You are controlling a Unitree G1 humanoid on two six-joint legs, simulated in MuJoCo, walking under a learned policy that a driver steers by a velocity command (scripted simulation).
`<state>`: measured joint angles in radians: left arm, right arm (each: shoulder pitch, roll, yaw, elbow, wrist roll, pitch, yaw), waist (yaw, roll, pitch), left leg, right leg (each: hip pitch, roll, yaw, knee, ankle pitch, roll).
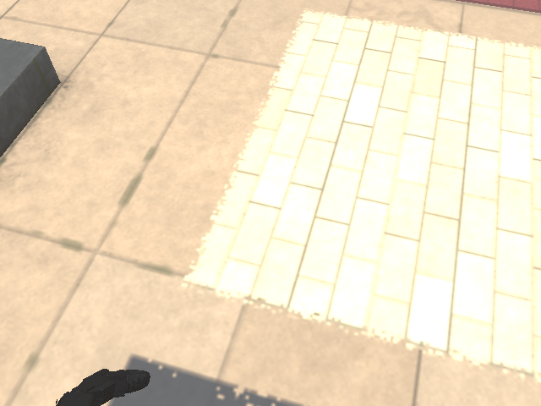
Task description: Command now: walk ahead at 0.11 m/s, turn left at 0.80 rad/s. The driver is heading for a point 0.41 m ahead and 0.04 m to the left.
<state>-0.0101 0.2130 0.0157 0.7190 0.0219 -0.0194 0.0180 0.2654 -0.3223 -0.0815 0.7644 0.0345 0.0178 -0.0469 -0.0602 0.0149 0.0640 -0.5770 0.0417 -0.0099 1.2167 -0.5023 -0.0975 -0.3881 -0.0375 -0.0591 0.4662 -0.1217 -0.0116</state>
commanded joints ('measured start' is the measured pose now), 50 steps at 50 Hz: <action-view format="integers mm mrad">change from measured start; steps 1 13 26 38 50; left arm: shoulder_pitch -24 -3 117 342 181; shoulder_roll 173 187 202 351 142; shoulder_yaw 66 87 79 148 54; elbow -47 -47 16 -5 -75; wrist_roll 1 -6 -49 -33 -8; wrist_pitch -15 12 56 69 24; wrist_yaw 18 4 1 -6 24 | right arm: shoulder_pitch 82 44 -151 -211 -198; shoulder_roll -39 -274 -109 -19 -17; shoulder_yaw -20 -88 -13 -27 -12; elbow -83 -193 -125 -117 -65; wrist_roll -8 -69 -62 -55 -30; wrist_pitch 18 -2 -10 6 -9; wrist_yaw -3 49 -7 11 16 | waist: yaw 11 -26 21 90 64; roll -138 224 113 -312 -121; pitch -190 -248 -119 -137 -196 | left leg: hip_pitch -13 573 417 -5 13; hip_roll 72 337 290 62 17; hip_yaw -11 -508 -147 224 -44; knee -95 -868 -907 -259 -259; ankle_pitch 107 801 473 5 265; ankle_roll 1 468 353 38 8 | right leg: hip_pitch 185 -365 -136 391 336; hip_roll -287 21 -45 -268 -143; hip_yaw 130 69 57 434 235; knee -176 763 468 -73 -112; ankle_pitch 381 -534 -288 500 375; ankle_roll -226 85 84 -197 -179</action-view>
